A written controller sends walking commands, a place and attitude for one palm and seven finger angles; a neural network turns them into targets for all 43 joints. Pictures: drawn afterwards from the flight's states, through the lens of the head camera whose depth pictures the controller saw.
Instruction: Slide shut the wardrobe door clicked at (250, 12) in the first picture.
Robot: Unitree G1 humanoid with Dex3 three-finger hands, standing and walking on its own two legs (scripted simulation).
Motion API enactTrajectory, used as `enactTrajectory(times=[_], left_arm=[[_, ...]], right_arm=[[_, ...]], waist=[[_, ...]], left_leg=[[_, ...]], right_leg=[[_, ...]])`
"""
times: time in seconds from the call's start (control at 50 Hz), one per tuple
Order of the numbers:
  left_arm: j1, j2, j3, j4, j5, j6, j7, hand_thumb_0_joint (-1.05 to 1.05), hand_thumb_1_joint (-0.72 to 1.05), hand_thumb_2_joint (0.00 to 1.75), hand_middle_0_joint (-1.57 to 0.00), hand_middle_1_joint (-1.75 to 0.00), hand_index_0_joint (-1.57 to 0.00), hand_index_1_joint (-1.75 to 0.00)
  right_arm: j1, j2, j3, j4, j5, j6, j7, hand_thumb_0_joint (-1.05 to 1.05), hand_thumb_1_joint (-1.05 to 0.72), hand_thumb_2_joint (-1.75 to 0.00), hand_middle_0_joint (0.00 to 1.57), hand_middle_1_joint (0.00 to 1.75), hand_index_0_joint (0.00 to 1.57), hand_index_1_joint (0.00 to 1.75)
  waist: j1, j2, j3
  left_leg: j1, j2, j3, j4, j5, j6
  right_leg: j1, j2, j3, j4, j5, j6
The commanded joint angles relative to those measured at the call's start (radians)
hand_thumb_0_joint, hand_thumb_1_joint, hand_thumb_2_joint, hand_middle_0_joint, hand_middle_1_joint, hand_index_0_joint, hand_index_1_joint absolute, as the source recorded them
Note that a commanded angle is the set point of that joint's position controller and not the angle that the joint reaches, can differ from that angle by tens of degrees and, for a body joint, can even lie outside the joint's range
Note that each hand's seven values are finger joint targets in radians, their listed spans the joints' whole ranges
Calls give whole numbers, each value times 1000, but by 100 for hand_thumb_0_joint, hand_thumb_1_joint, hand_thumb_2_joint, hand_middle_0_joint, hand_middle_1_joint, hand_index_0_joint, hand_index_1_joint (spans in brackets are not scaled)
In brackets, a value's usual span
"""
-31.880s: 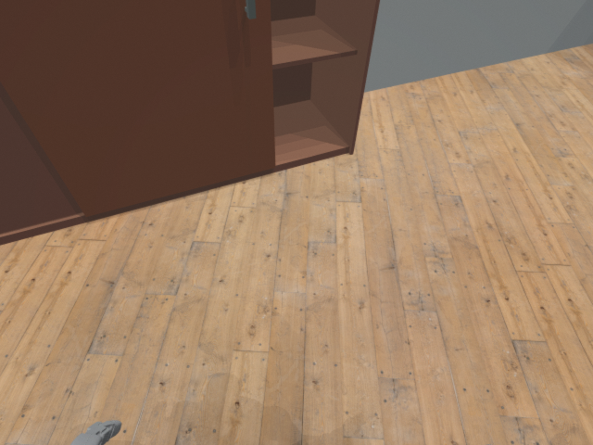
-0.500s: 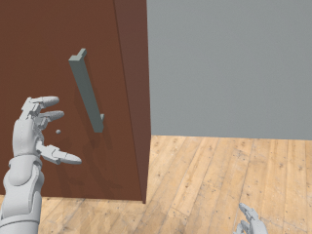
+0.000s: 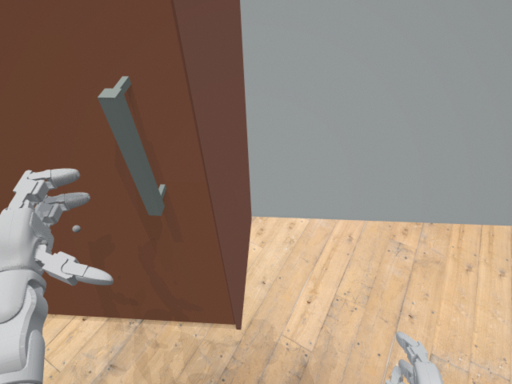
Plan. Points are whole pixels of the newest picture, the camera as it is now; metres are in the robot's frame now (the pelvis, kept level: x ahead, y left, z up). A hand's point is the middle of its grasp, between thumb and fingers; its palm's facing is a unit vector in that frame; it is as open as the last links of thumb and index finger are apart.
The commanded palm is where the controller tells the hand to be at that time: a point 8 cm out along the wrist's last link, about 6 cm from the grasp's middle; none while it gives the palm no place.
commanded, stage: draw the hand back to the body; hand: left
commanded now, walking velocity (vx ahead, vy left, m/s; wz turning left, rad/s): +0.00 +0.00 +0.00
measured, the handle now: (141, 153) +0.43 +0.25 +0.15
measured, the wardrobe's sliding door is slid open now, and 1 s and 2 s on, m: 0.00 0.00 0.00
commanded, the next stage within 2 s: step back with the hand held close in 1.60 s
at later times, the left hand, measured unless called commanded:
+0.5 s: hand (55, 259) +0.22 +0.28 +0.14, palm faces +0.16 -0.99 -0.03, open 14.7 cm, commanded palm +0.18 +0.33 +0.16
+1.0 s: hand (35, 253) +0.21 +0.29 +0.17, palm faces +0.48 -0.82 -0.32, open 11.0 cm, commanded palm +0.16 +0.32 +0.18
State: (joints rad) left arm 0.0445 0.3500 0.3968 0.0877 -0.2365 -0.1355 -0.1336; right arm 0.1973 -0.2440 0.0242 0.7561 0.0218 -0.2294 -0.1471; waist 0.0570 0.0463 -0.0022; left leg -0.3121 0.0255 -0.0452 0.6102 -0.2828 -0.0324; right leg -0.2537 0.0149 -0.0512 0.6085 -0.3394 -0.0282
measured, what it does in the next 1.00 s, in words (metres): stands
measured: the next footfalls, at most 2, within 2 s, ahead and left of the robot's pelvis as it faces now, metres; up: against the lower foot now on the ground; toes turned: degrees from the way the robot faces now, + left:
none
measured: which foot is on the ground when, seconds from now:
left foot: down 0.00-1.00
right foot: down 0.00-1.00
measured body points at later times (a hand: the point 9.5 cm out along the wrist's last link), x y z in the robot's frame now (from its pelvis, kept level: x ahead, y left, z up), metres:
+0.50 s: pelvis +0.00 +0.02 +0.00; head -0.03 +0.01 +0.45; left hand +0.20 +0.33 +0.15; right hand +0.21 -0.21 -0.05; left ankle +0.03 +0.14 -0.73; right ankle -0.01 -0.10 -0.73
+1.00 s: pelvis +0.00 +0.03 +0.02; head -0.03 +0.01 +0.46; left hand +0.18 +0.33 +0.19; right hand +0.16 -0.21 -0.08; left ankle +0.03 +0.14 -0.73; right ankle -0.01 -0.10 -0.73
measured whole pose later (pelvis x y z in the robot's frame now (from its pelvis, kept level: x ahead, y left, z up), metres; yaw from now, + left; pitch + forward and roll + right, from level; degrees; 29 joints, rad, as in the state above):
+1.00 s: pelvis +0.00 +0.03 +0.02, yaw -2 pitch -7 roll +0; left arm 0.36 0.32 0.32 -0.28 -0.07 -0.11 0.15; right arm 0.22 -0.22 0.01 0.74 -0.01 -0.20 -0.10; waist 0.06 0.05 0.05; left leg -0.11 0.01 0.00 0.42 -0.20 0.00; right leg -0.05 0.00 -0.01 0.40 -0.23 0.01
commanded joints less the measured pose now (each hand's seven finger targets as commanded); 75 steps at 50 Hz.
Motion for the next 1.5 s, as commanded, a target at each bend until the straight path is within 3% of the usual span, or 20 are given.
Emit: enactTrajectory(times=[0.0, 0.02, 0.04, 0.08, 0.14, 0.22, 0.34, 0.4, 0.5, 0.52, 0.54, 0.56, 0.6, 0.64, 0.7, 1.02, 1.1, 1.2, 1.34, 1.48], left_arm=[[-169, 276, 149, -215, -32, -67, -8, 0, -55, 20, -25, -115, -25, -115], [-95, 253, 104, -134, -107, 10, -110, 0, -55, 20, -25, -115, -25, -115], [-144, 322, 150, -204, -134, 45, -164, 0, -55, 20, -25, -115, -25, -115], [-166, 357, 174, -269, -160, 95, -226, 0, -55, 20, -25, -115, -25, -115], [-114, 347, 179, -283, -200, 148, -300, 0, -55, 20, -25, -115, -25, -115], [-18, 275, 171, -295, -210, 171, -251, 0, -55, 20, -25, -115, -25, -115], [-38, 251, 134, -362, -175, 223, -199, 0, -55, 20, -25, -115, -25, -115], [-139, 244, 92, -474, -149, 201, -183, 0, -55, 20, -25, -115, -25, -115], [-110, 254, 100, -485, -141, 161, -172, 0, -37, 29, -24, -104, -24, -104], [-172, 354, 149, -557, 14, 100, 33, 0, -33, 31, -24, -102, -24, -102], [-54, 225, 92, -470, 33, 87, 114, 0, -30, 32, -24, -100, -24, -100], [42, 148, 47, -428, 40, 86, 146, 0, -26, 34, -24, -98, -24, -98], [83, 147, 35, -464, 75, 59, 192, 0, -19, 37, -24, -94, -24, -94], [71, 164, 34, -547, 103, 27, 227, 0, -12, 41, -24, -89, -24, -89], [83, 165, 19, -565, 136, -1, 265, 0, -1, 46, -23, -83, -23, -83], [272, 154, 37, -606, 168, -52, 288, 0, 57, 74, -21, -49, -21, -49], [288, 165, 52, -638, 165, -57, 285, 0, 72, 81, -21, -41, -21, -41], [293, 162, 49, -678, 170, -59, 285, 0, 90, 90, -20, -30, -20, -30], [287, 149, 39, -635, 165, -46, 285, 0, 90, 90, -20, -30, -20, -30], [287, 152, 36, -655, 166, -43, 286, 0, 90, 90, -20, -30, -20, -30]], right_arm=[[-99, -117, -48, -160, -2, -59, -4, 0, -90, -90, 20, 30, 20, 30], [-100, -140, -43, -169, 20, -64, -8, 0, -90, -90, 20, 30, 20, 30], [-111, -141, -42, -189, 34, -66, -14, 0, -90, -90, 20, 30, 20, 30], [-128, -139, -39, -214, 35, -68, -24, 0, -90, -90, 20, 30, 20, 30], [-127, -137, -29, -238, 44, -86, -24, 0, -90, -90, 20, 30, 20, 30], [-113, -133, -29, -252, 43, -99, -1, 0, -90, -90, 20, 30, 20, 30], [-118, -140, -30, -266, 47, -91, 4, 0, -90, -90, 20, 30, 20, 30], [-127, -134, -21, -267, 42, -93, -6, 0, -90, -90, 20, 30, 20, 30], [-127, -130, -8, -244, 33, -105, -16, 0, -90, -90, 20, 30, 20, 30], [-137, -108, -17, -252, -11, -106, -4, 0, -90, -90, 20, 30, 20, 30], [-126, -99, -15, -229, -20, -104, 3, 0, -90, -90, 20, 30, 20, 30], [-125, -92, -11, -229, -16, -96, 11, 0, -90, -90, 20, 30, 20, 30], [-121, -94, -22, -222, -18, -74, 20, 0, -90, -90, 20, 30, 20, 30], [-131, -96, -27, -225, -24, -66, 29, 0, -90, -90, 20, 30, 20, 30], [-133, -96, -32, -213, -30, -60, 33, 0, -90, -90, 20, 30, 20, 30], [-145, -86, -57, -203, -33, -24, 47, 0, -90, -90, 20, 30, 20, 30], [-140, -88, -64, -211, -33, -14, 48, 0, -90, -90, 20, 30, 20, 30], [-137, -84, -64, -218, -33, -8, 48, 0, -90, -90, 20, 30, 20, 30], [-138, -79, -61, -216, -35, 7, 42, 0, -90, -90, 20, 30, 20, 30], [-147, -73, -59, -216, -37, 13, 42, 0, -90, -90, 20, 30, 20, 30]], waist=[[12, -16, -211], [-2, -43, -233], [11, -22, -242], [19, 17, -275], [12, -5, -198], [15, -17, -106], [6, 19, -86], [-9, 59, -108], [-3, 68, -107], [12, 84, -2], [-5, 69, 18], [-8, 35, 55], [-1, -2, 8], [3, 64, -57], [0, 51, -61], [15, 41, -2], [14, -5, -12], [10, 37, -12], [7, -14, 1], [12, 8, -27]], left_leg=[[74, -44, 48, -56, 168, 52], [94, -43, 42, -70, 161, 59], [103, -41, 43, -68, 183, 62], [133, -44, 44, -64, 244, 65], [132, -40, 35, -68, 271, 67], [116, -37, 29, -89, 254, 56], [126, -35, 30, -113, 182, 52], [162, -33, 23, -126, 158, 53], [169, -32, 7, -156, 115, 48], [117, -37, 22, -178, 72, 36], [110, -35, 24, -195, 23, 26], [95, -33, 21, -210, -11, 23], [121, -26, 30, -229, -11, 30], [150, -23, 40, -242, -2, 32], [171, -18, 43, -261, 24, 35], [206, -12, 71, -285, 170, 36], [216, -11, 74, -276, 192, 37], [228, -15, 83, -265, 214, 39], [239, -15, 87, -258, 218, 46], [262, -19, 93, -250, 252, 50]], right_leg=[[42, -12, 42, -102, 273, 40], [97, -19, 52, -113, 309, 42], [117, -21, 57, -114, 347, 44], [147, -20, 54, -105, 435, 46], [120, -14, 44, -110, 490, 58], [68, 6, 16, -130, 398, 46], [36, 12, 12, -162, 250, 36], [38, 20, 10, -175, 197, 28], [56, 26, 0, -195, 143, 22], [40, 7, 33, -260, 96, 21], [38, 1, 12, -263, 54, 18], [29, 3, 6, -263, 30, 19], [75, 5, 10, -272, 30, 19], [116, -2, 19, -267, 47, 17], [140, 3, 20, -278, 73, 15], [184, 4, 17, -301, 188, 19], [188, 10, 18, -306, 206, 20], [186, 7, 22, -307, 235, 21], [172, 4, 25, -315, 244, 29], [189, 0, 28, -312, 288, 30]])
